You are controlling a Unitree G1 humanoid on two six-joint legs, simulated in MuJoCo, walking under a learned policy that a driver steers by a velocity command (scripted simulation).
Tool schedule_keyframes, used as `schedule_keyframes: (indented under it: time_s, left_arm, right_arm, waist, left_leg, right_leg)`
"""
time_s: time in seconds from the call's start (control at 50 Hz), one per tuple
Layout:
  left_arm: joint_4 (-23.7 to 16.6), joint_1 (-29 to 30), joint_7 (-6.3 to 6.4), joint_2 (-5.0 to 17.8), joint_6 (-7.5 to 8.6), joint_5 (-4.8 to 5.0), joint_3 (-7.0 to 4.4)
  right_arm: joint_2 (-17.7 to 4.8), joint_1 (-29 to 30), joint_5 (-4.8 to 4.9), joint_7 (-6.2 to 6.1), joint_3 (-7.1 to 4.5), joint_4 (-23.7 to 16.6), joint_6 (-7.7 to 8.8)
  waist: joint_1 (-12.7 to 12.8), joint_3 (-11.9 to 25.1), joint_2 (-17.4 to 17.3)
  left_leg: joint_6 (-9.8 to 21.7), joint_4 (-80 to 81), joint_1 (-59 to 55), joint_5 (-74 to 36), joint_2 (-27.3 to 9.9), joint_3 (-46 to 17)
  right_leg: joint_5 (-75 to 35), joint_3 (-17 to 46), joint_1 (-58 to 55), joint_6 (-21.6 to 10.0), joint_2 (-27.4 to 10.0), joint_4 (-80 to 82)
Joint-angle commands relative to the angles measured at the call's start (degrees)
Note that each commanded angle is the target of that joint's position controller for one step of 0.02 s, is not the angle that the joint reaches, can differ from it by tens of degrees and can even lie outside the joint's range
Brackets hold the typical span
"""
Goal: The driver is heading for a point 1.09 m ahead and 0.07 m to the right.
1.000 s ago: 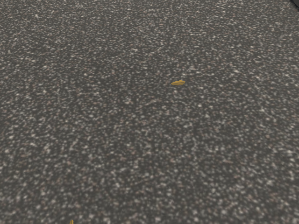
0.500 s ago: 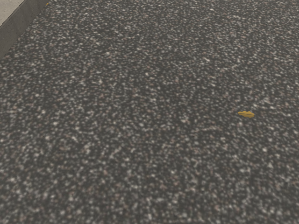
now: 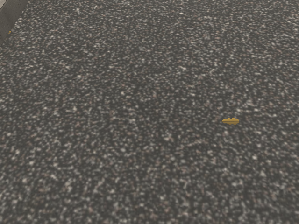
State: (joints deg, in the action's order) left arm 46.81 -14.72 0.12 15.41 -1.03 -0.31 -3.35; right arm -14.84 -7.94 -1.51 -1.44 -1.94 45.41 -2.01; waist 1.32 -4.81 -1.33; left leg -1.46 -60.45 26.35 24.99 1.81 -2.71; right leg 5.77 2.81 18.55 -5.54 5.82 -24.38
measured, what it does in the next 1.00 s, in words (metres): steps on the spot: left foot, then right foot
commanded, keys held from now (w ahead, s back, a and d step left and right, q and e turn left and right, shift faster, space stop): e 0.40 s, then no key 0.12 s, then w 0.02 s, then w+q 0.46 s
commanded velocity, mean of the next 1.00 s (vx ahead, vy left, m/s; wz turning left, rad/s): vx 0.15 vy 0.00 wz -0.18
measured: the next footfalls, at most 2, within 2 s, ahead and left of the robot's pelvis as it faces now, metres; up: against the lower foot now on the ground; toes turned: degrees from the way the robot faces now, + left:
left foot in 0.28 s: +0.07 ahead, +0.13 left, +0.00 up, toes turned -16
right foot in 0.70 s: -0.01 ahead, -0.06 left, +0.00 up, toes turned -16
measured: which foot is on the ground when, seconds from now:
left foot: up 0.00-0.26, down 0.28-0.70, up 0.72-1.00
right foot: down 0.00-0.28, up 0.30-0.68, down 0.70-1.00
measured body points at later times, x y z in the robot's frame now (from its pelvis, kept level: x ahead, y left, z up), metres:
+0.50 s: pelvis +0.01 +0.05 +0.01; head +0.04 +0.07 +0.46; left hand +0.19 +0.30 -0.13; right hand +0.03 -0.25 -0.09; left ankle +0.03 +0.14 -0.74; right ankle -0.05 -0.06 -0.66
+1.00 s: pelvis +0.09 +0.02 +0.00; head +0.12 +0.00 +0.45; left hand +0.13 +0.28 -0.13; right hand +0.16 -0.26 -0.13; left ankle +0.23 +0.12 -0.68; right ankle -0.05 -0.05 -0.74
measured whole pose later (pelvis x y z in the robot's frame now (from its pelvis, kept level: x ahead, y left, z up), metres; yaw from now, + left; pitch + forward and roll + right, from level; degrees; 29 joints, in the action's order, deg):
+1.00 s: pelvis +0.09 +0.02 +0.00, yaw -8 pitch +0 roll -1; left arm 53.7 -22.0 0.7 13.3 4.1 -1.6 -1.7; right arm -16.1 -12.6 -1.8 3.6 -3.9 47.1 -0.6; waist 1.2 -1.8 -2.6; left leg 1.6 -52.2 37.6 8.7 -2.5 0.0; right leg 17.6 -7.8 -7.2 -1.6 1.9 -9.9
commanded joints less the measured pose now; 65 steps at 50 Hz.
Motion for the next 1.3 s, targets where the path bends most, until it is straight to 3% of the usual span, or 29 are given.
schedule_keyframes:
  time_s: [0.02,0.1,0.18,0.26,0.28,0.3,0.32,0.34,0.38,0.44,0.52,0.6,0.64,0.68,0.7,0.72,0.74,0.76,0.8,0.84,0.96,1.04,1.12,1.14,1.16,1.18,1.2,1.24,1.3]
  left_arm:
    - [-3.1,-1.3,0.12,8.9,-0.06,-0.32,-2.52]
    - [-3.7,-1.1,0.04,9.7,-1.05,-0.76,-3.19]
    - [-4.2,0.3,-0.31,10.0,-1.57,-1.09,-3.69]
    - [-4.7,3.9,-0.7,9.6,-2.13,-0.41,-3.83]
    - [-5.1,4.4,-0.53,8.6,-2.05,0.16,-3.52]
    - [-5.3,1.2,-0.33,5.0,-1.86,0.59,-2.7]
    - [-5.5,1.9,0.21,6.2,-1.5,0.11,-3.21]
    - [-5.0,2.6,0.18,10.0,-1.37,-1.73,-4.02]
    - [-3.0,-0.8,-0.58,8.8,-1.91,-1.55,-4.06]
    - [-2.8,-0.1,-1.67,7.6,-2.76,-0.99,-3.31]
    - [-4.0,4.4,-1.63,5.8,-3.11,-0.45,-2.03]
    - [-3.9,7.2,-1.73,4.3,-2.67,-1.14,-0.41]
    - [-3.5,7.4,-1.24,4.6,-1.82,-1.1,-0.17]
    - [-0.6,0.9,-0.27,3.0,-0.23,-1.16,0.25]
    - [1.2,-3.9,0.45,4.6,0.9,-1.23,-0.06]
    - [2.1,-10.1,1.29,8.7,1.9,-2.24,-0.69]
    - [2.7,-10.6,1.52,15.8,2.1,-1.74,-2.52]
    - [2.7,-8.2,1.62,12.0,2.54,-2.27,-1.77]
    - [1.0,-1.1,1.31,6.1,3.59,-1.48,-0.16]
    - [1.2,-1.3,1.41,4.6,4.71,-1.37,0.28]
    - [3.8,-5.4,0.58,4.1,6.02,-1.25,0.51]
    - [5.4,-7.1,0.82,6.1,6.37,-1.08,0.24]
    - [6.2,-7.2,1.44,9.4,5.42,-1.31,-0.34]
    - [6.0,-7.2,1.55,10.1,4.94,-1.19,-0.49]
    - [5.0,-7.0,1.31,9.7,4.92,-1.27,-0.3]
    - [1.3,-10.0,-0.08,1.7,5.26,-0.38,1.41]
    - [-0.8,-3.6,-0.44,6.8,6.05,-0.83,0.28]
    - [-2.4,0.4,-0.66,6.1,7.12,-0.39,0.7]
    - [-1.0,-3.4,-0.63,5.0,4.75,-2.51,0.87]
  right_arm:
    - [-4.3,-4.5,0.26,-0.35,-1.05,-1.9,-0.7]
    - [-5.1,-1.4,0.57,-0.75,-1.15,-3.1,-0.72]
    - [-5.3,-1.6,1.16,-1.08,-0.97,-3.7,0.3]
    - [-5.5,-8.5,1.69,-1.73,-0.92,-2.6,1.68]
    - [-6.9,-10.3,1.29,-2.2,-1.31,-2.2,2.08]
    - [-11.9,-8.8,0.43,-2.7,-2.29,-3.3,2.15]
    - [-15.5,-2.1,-0.18,-2.39,-2.89,-5.9,1.91]
    - [-12.6,-1.9,-0.7,-2.0,-2.37,-5.7,1.8]
    - [-7.7,1.3,0.14,-1.56,-1.02,-6.6,2.01]
    - [-7.5,-2.2,0.04,-1.36,-0.97,-6.4,2.08]
    - [-8.9,-8.5,0.22,-1.03,-1.75,-3.9,2.28]
    - [-9.3,-10.8,-0.3,0.67,-2.06,-1.6,2.39]
    - [-10.2,-11.1,-0.27,1.54,-2.58,-0.4,1.86]
    - [-10.2,-9.9,0.86,1.77,-2.92,0.4,1.51]
    - [-8.1,-9.0,1.16,1.51,-2.55,0.1,1.98]
    - [-2.6,-6.1,1.38,1.62,-1.17,-2.2,2.73]
    - [-3.5,-1.8,0.93,1.16,-1.27,-4.6,3.15]
    - [-7.8,-1.0,0.47,1.31,-2.49,-4.1,3.22]
    - [-7.3,-7.2,1.01,2.53,-3.0,-0.4,3.28]
    - [-6.4,-7.4,-0.02,3.35,-3.08,0.6,2.88]
    - [-2.9,1.6,-0.39,5.18,-1.99,-3.6,2.43]
    - [-1.8,7.4,-0.55,6.33,-0.96,-6.9,2.36]
    - [-4.4,-1.2,-0.83,5.29,-2.1,-5.4,2.37]
    - [-6.0,-8.9,-1.07,4.86,-2.98,-3.1,2.8]
    - [-9.3,-17.6,-1.57,3.92,-4.47,-0.3,3.09]
    - [-16.1,-17.2,-1.55,3.02,-6.06,-1.0,2.99]
    - [-16.3,-17.9,0.75,3.11,-6.15,-2.0,2.53]
    - [-12.1,-11.9,0.95,2.31,-5.05,-0.8,2.63]
    - [-8.1,-6.7,1.2,2.0,-3.59,-1.4,3.89]
  waist:
    - [-1.0,8.6,6.7]
    - [0.5,7.7,8.4]
    - [0.7,7.7,8.9]
    - [-2.8,7.6,9.2]
    - [-3.6,7.0,7.1]
    - [-1.1,7.5,-3.7]
    - [-0.7,3.2,-11.6]
    - [0.1,2.6,-5.6]
    - [2.6,3.3,-3.4]
    - [0.2,5.0,-6.1]
    - [-3.3,5.9,-7.3]
    - [-5.1,4.5,-9.9]
    - [-4.3,1.6,-9.6]
    - [0.2,1.2,-5.8]
    - [2.3,3.5,-2.5]
    - [5.4,6.8,9.2]
    - [6.7,0.6,14.6]
    - [4.9,-4.2,7.8]
    - [0.2,-5.1,8.0]
    - [-0.1,-3.0,7.7]
    - [0.7,-4.2,6.9]
    - [1.3,-4.5,6.5]
    - [-3.7,3.7,7.8]
    - [-7.0,8.6,7.2]
    - [-10.9,13.5,3.4]
    - [-6.8,19.4,-12.3]
    - [-9.4,24.3,-6.1]
    - [-5.3,8.8,0.4]
    - [0.3,5.3,1.1]
  left_leg:
    - [-1.4,4.7,0.1,-1.0,-0.1,0.4]
    - [-1.4,10.6,0.1,-2.0,-0.2,-0.5]
    - [-0.2,16.7,-3.5,-1.2,1.1,-0.9]
    - [2.7,34.1,-15.3,-5.0,2.9,-0.4]
    - [3.7,42.5,-20.2,-7.2,0.2,-2.7]
    - [6.7,49.7,-23.2,0.6,-12.5,-15.9]
    - [11.7,53.3,-16.5,-0.6,-22.7,-28.3]
    - [14.1,49.8,-12.3,-12.1,-23.0,-23.6]
    - [12.0,46.0,-12.9,-25.1,-16.0,-11.9]
    - [12.2,42.6,-19.6,-37.2,-13.3,-5.7]
    - [13.7,40.1,-27.5,-43.0,-15.0,-6.1]
    - [13.8,47.1,-22.8,-6.7,-13.9,-9.9]
    - [14.1,47.6,-18.3,-3.9,-13.4,-11.8]
    - [12.3,43.2,-11.4,-5.8,-11.0,-10.7]
    - [9.9,39.0,-3.0,-3.8,-8.9,-9.0]
    - [6.9,24.1,8.0,5.1,-2.8,-2.8]
    - [6.2,15.5,17.5,7.1,1.7,2.0]
    - [6.9,9.2,17.5,3.5,-2.1,-3.1]
    - [6.2,6.1,16.7,-3.5,-3.1,-3.5]
    - [4.8,1.8,16.3,-8.4,-3.5,-1.5]
    - [2.5,6.7,18.3,-17.0,-4.6,2.7]
    - [5.1,19.5,10.7,-18.9,-4.2,8.2]
    - [10.4,23.5,-4.1,-11.0,2.4,12.4]
    - [12.0,26.5,-14.7,-11.0,4.2,11.3]
    - [14.3,29.8,-28.7,-8.1,1.4,5.3]
    - [22.1,34.8,-45.2,1.3,-17.7,-25.7]
    - [24.7,44.3,-44.9,0.1,-21.7,-43.6]
    - [20.8,45.8,-29.9,-10.0,-18.0,-27.0]
    - [17.6,47.8,-16.4,-23.3,-10.9,-15.7]
  right_leg:
    - [-4.6,17.0,-6.5,-8.0,-13.1,8.5]
    - [9.7,21.8,-5.7,-7.0,-12.6,10.2]
    - [9.0,25.4,-5.1,-6.2,-12.3,9.4]
    - [7.6,27.4,-1.0,-2.5,-10.1,7.3]
    - [13.4,25.5,2.9,0.6,-7.1,5.1]
    - [23.0,17.8,7.8,4.0,-1.1,-6.2]
    - [25.0,5.0,15.2,5.5,6.8,-19.4]
    - [23.7,5.3,11.9,6.0,1.1,-29.5]
    - [18.9,4.3,10.2,6.3,0.7,-38.4]
    - [18.0,2.0,13.0,8.1,0.1,-41.7]
    - [19.9,2.3,13.4,9.0,-0.3,-32.2]
    - [22.5,-2.1,4.6,6.4,-1.8,-16.9]
    - [23.1,-5.2,-1.1,4.8,-1.4,-8.4]
    - [10.5,-6.9,-14.3,2.5,-1.1,7.5]
    - [7.8,-2.6,-26.3,1.3,-4.9,9.5]
    - [21.9,13.0,-36.7,-0.4,-19.1,15.1]
    - [30.1,26.5,-28.6,-5.7,-29.0,19.3]
    - [29.6,23.7,-24.0,-7.4,-28.3,19.1]
    - [22.4,13.7,-23.0,-3.9,-22.3,20.2]
    - [9.6,6.1,-23.1,-3.1,-19.8,19.4]
    - [-8.4,-5.3,-19.9,-3.2,-18.4,18.5]
    - [-17.7,-10.1,-19.3,-2.5,-19.4,17.0]
    - [-51.8,-14.4,-23.7,-0.8,-20.5,-2.8]
    - [-49.3,-14.9,-20.1,-0.2,-20.3,-14.1]
    - [-35.3,-15.4,-9.9,1.1,-18.3,-29.6]
    - [16.7,-14.6,13.7,4.4,-8.7,-52.6]
    - [22.7,-1.4,19.1,4.3,-4.4,-60.1]
    - [12.1,-0.4,21.5,3.4,-10.5,-53.4]
    - [11.5,-0.2,12.0,5.0,-12.9,-44.2]
Velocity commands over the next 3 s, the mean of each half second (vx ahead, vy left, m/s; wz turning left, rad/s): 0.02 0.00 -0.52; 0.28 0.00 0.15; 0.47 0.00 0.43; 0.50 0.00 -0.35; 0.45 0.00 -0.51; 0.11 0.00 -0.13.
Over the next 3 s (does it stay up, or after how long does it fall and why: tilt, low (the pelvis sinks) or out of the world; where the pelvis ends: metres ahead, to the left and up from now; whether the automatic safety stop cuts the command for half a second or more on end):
stays up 1.01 -0.04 0.00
